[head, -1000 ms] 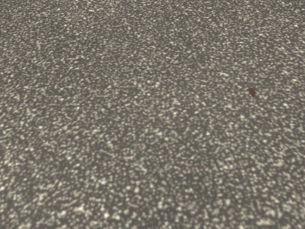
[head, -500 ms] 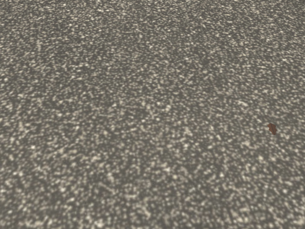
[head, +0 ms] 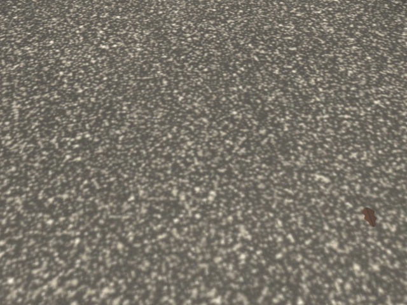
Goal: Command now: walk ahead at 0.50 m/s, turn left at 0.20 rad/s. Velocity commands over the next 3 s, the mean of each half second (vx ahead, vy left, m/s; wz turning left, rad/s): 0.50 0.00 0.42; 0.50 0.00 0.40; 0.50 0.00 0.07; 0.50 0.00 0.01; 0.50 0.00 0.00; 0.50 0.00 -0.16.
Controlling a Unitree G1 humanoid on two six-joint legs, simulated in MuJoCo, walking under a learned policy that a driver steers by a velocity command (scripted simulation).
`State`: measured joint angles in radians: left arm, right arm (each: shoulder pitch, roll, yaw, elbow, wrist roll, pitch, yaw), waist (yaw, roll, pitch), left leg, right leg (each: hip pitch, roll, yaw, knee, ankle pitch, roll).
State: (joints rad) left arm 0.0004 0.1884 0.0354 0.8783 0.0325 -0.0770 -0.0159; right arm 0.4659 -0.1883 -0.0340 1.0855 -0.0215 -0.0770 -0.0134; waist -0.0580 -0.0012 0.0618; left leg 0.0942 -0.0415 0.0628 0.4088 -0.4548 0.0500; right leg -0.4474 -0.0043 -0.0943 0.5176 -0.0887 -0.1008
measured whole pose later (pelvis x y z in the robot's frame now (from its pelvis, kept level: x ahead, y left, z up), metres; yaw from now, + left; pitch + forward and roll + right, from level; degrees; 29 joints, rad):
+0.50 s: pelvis +0.25 +0.01 +0.01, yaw +15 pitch +0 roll -1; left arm 0.42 0.18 0.04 1.02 0.02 -0.09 0.03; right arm 0.04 -0.19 -0.05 0.86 -0.03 0.00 0.05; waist 0.04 0.02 0.07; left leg -0.55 0.04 0.14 0.65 -0.11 0.12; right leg 0.12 0.01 -0.33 0.26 -0.38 -0.01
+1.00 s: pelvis +0.50 +0.11 +0.02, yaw +27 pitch +1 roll +1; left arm 0.07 0.24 0.04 0.80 0.03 -0.02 -0.03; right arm 0.42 -0.23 -0.05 0.96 -0.01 -0.07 -0.01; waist -0.07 -0.05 0.04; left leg 0.09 -0.14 -0.06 0.18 -0.28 0.13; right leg -0.64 -0.10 -0.04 0.70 -0.02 0.00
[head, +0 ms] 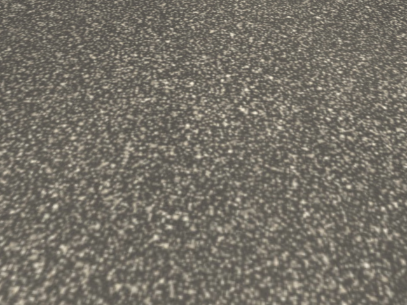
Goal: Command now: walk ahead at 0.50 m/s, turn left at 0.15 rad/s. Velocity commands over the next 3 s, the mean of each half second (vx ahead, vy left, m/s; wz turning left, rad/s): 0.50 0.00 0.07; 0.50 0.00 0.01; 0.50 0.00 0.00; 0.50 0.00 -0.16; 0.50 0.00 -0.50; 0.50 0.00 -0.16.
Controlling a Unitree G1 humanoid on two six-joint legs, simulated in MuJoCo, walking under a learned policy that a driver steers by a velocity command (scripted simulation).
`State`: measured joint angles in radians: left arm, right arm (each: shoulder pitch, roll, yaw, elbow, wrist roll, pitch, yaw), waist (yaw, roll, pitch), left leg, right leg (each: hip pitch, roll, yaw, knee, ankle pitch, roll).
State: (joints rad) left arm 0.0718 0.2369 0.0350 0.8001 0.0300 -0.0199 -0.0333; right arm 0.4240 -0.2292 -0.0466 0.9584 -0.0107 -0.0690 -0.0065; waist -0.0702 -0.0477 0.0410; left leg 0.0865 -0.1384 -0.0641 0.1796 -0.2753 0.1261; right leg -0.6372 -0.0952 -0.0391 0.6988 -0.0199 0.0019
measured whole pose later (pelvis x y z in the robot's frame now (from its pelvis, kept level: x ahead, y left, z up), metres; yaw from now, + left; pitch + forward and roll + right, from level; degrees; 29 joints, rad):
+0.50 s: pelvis +0.28 -0.03 +0.01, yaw +1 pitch +1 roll -2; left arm 0.42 0.21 0.04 0.98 0.01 -0.09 -0.02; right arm 0.11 -0.23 -0.02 0.85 -0.03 -0.03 0.04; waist 0.04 0.04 0.04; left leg -0.62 0.11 0.02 0.70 -0.03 0.01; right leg 0.01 0.08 -0.07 0.19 -0.21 -0.07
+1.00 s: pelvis +0.54 +0.02 +0.01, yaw +0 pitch +0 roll +1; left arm 0.14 0.25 0.04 0.88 0.03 -0.02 -0.04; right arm 0.43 -0.21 -0.03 1.02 -0.01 -0.09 0.01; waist -0.03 -0.05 0.02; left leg 0.00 -0.09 0.08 0.18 -0.19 0.09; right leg -0.63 -0.12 -0.02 0.83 -0.08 -0.01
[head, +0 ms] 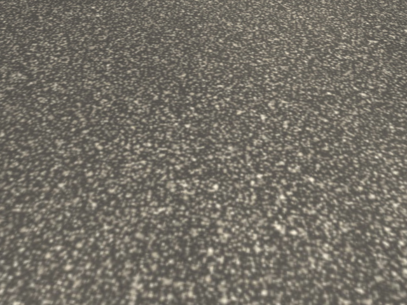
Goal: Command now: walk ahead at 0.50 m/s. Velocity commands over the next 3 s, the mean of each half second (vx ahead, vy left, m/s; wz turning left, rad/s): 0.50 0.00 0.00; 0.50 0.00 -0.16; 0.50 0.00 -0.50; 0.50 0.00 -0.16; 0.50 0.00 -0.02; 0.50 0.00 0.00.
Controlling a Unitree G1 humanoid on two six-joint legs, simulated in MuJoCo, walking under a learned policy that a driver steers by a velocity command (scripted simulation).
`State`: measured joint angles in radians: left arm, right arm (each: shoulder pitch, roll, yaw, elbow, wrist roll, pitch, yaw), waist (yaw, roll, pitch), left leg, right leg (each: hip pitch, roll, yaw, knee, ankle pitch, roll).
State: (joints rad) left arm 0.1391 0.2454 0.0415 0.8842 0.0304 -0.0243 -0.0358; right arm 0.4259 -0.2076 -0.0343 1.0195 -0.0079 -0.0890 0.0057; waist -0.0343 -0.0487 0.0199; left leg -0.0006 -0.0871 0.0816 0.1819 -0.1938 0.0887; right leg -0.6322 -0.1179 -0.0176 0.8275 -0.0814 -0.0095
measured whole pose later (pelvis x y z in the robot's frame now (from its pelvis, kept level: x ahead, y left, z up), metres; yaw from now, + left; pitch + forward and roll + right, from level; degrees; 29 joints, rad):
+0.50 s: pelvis +0.27 -0.05 +0.00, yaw +0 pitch +0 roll -1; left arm 0.40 0.21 0.04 1.02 0.01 -0.09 -0.01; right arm 0.17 -0.23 -0.05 0.94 -0.03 -0.03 0.03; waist 0.02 0.04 0.03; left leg -0.61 0.11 0.00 0.93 -0.14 0.03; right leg -0.06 0.08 -0.09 0.24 -0.18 -0.10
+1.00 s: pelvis +0.54 +0.00 +0.00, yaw -7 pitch +0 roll +1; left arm 0.25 0.24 0.07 0.96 0.03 -0.02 -0.02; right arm 0.31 -0.21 -0.05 0.99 -0.02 -0.10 -0.01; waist 0.00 -0.04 0.04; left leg -0.11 -0.03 0.20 0.30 -0.19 0.08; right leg -0.56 -0.08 0.01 1.09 -0.21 -0.07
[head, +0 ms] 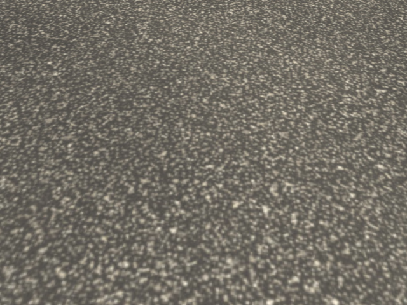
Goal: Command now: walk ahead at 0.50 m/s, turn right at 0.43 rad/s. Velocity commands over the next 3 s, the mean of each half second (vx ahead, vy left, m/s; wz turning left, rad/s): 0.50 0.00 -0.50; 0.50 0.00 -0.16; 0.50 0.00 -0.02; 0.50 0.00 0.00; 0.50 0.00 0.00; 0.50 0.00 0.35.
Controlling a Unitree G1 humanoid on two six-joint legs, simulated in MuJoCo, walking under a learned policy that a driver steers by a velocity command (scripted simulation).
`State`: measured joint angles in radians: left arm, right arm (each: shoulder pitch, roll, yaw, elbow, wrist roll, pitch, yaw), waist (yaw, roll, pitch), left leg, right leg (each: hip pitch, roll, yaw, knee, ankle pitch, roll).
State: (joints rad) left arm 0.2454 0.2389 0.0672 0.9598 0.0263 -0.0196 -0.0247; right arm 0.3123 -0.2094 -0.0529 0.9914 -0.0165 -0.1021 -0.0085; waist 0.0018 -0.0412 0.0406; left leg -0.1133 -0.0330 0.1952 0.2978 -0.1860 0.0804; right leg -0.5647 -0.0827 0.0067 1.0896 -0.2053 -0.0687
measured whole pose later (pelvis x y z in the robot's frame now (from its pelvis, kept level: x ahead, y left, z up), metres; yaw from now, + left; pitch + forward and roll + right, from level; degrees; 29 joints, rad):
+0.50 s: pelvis +0.26 -0.07 -0.01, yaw -17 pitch +0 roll +0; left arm 0.26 0.26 0.08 0.93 0.01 -0.04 0.00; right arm 0.19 -0.23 -0.05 0.85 -0.04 -0.06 0.01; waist 0.00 0.02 0.06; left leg -0.51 0.12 -0.01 1.15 -0.31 -0.01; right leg -0.20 0.14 -0.04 0.38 -0.18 -0.15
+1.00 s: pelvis +0.54 -0.10 -0.01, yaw -20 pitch +0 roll +0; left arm 0.34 0.25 0.04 0.96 0.02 -0.07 0.00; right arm 0.20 -0.24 -0.05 0.87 -0.02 -0.06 0.01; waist 0.02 -0.03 0.05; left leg -0.30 -0.05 0.09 0.47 -0.16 0.08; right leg -0.30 0.04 0.03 1.16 -0.34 -0.09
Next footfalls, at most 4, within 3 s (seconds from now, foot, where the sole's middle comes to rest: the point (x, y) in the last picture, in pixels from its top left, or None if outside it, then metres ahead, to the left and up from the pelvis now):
0.30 right None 0.30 -0.12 -0.78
0.86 left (224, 257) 0.66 -0.07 -0.78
1.40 right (296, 210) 0.86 -0.35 -0.78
1.98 left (269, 143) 1.21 -0.28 -0.78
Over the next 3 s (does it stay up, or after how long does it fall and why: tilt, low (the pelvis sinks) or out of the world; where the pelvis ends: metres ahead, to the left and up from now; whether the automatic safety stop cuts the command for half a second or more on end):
stays up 1.52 -0.49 -0.01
